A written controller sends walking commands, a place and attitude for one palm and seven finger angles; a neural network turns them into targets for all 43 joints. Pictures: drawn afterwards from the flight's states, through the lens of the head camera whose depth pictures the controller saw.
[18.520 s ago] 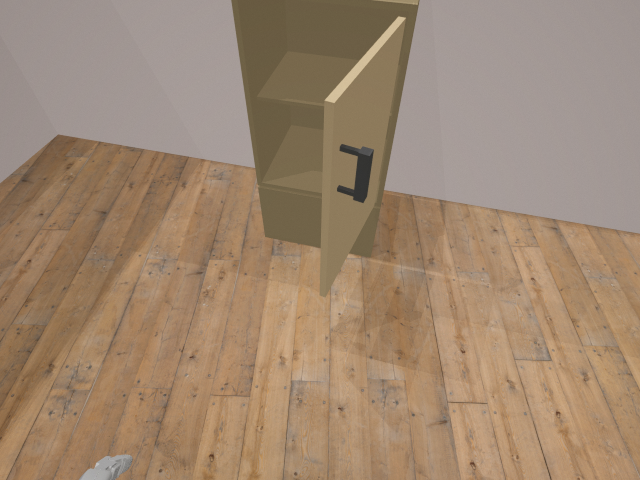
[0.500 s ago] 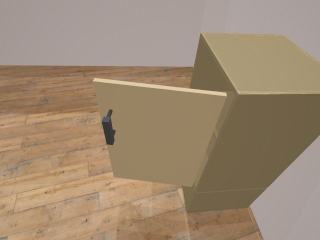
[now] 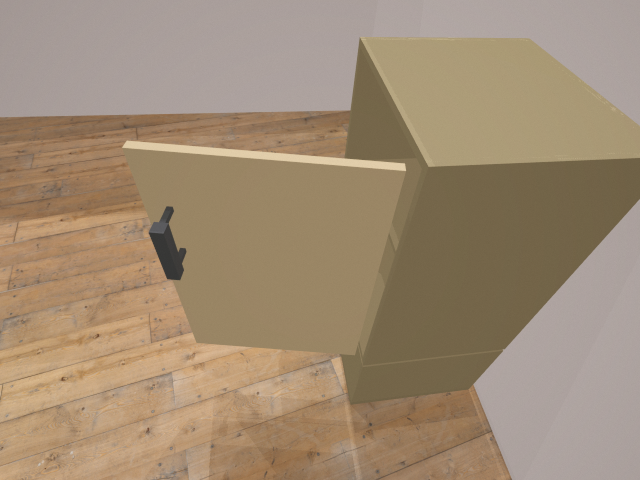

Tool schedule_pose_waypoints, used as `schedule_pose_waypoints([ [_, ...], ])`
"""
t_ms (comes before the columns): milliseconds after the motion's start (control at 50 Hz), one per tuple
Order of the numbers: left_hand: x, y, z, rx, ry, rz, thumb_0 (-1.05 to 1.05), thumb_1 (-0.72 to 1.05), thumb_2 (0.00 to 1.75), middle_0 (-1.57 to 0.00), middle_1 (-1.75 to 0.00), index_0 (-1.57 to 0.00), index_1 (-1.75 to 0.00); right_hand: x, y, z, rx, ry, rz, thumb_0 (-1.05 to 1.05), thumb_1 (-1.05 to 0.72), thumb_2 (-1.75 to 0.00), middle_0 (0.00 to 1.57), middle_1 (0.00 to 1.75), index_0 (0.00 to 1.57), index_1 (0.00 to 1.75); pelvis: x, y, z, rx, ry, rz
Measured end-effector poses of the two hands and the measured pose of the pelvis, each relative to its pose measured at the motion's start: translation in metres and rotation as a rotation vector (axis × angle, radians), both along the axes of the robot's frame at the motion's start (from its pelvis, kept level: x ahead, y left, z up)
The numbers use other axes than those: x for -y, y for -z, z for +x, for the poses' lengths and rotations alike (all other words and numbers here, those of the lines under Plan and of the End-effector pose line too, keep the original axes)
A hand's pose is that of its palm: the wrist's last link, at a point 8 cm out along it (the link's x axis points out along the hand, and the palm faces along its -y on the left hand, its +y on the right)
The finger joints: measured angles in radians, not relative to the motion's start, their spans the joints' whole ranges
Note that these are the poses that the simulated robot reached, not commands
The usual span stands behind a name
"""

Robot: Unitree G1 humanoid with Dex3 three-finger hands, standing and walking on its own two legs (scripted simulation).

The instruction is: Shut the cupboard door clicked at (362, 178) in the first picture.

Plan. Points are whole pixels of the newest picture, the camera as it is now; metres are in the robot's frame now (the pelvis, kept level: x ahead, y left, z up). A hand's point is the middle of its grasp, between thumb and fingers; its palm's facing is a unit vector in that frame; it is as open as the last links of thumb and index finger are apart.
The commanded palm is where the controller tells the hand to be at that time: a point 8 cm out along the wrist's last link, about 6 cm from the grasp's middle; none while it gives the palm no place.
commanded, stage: come to a stop and stand still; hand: left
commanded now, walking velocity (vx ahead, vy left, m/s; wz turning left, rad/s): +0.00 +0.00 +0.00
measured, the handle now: (171, 243) +0.47 +0.28 -0.03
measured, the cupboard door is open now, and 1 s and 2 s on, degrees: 79 79 79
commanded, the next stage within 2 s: look again from close up in 0.06 s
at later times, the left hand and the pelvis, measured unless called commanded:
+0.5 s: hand out of the picture -0.01 +0.21 -0.18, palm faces +0.01 -0.98 -0.18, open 7.4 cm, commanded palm none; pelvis -0.02 +0.04 +0.00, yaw -1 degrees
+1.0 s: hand out of the picture -0.09 +0.24 -0.18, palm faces +0.04 -0.99 -0.15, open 7.4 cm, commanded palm none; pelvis -0.02 +0.08 -0.01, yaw -1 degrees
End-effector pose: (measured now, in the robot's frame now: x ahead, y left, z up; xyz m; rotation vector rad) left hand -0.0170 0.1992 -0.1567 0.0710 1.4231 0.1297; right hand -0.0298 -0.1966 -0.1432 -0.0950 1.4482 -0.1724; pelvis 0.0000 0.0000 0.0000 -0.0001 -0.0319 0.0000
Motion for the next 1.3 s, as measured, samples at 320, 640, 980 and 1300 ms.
schedule_pose_waypoints([
  [320, -0.016, -0.006, -0.024, -0.043, 0.041, 0.030, 0.00, 0.91, 0.89, -0.20, -0.30, -0.20, -0.30, 0.017, -0.003, 0.040, 0.141, 0.001, -0.067, 0.02, -0.93, -0.90, 0.20, 0.30, 0.19, 0.30, -0.016, 0.002, -0.001, -0.003, 0.026, -0.013],
  [640, -0.086, -0.005, -0.009, 0.097, 0.074, 0.067, 0.00, 0.91, 0.89, -0.19, -0.30, -0.19, -0.30, -0.024, -0.012, 0.020, 0.180, -0.048, -0.068, 0.01, -0.93, -0.90, 0.20, 0.30, 0.20, 0.30, -0.059, 0.002, -0.031, -0.003, 0.023, -0.017],
  [980, -0.093, -0.003, -0.074, -0.084, 0.002, 0.027, 0.00, 0.91, 0.89, -0.19, -0.30, -0.19, -0.30, -0.043, -0.007, 0.000, 0.062, -0.041, -0.057, 0.01, -0.91, -0.90, 0.20, 0.30, 0.20, 0.30, -0.077, 0.004, -0.020, -0.022, 0.017, -0.024],
  [1300, -0.102, 0.000, 0.047, 0.041, 0.087, 0.011, 0.02, 0.93, 0.89, -0.20, -0.30, -0.20, -0.30, -0.084, -0.016, 0.016, 0.048, 0.015, -0.052, 0.01, -0.91, -0.90, 0.20, 0.30, 0.20, 0.30, -0.093, -0.004, 0.020, -0.008, 0.045, -0.031],
])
